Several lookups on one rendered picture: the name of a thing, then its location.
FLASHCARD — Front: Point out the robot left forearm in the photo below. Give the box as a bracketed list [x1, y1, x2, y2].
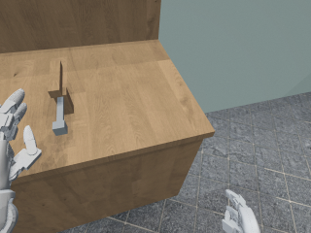
[0, 189, 18, 233]

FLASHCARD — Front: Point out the counter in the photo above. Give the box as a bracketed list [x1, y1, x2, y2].
[0, 0, 216, 233]

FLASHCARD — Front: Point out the tap lever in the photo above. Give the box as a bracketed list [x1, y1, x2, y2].
[52, 96, 68, 136]

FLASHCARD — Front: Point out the robot left hand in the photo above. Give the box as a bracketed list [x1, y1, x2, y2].
[0, 88, 42, 190]

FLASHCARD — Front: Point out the robot right hand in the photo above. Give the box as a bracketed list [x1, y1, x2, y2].
[222, 189, 260, 233]

